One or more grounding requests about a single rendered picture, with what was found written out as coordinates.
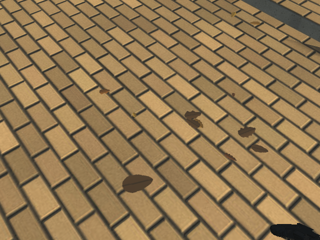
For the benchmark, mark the robot right hand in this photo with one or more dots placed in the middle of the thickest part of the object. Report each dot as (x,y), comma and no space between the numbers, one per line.
(294,232)

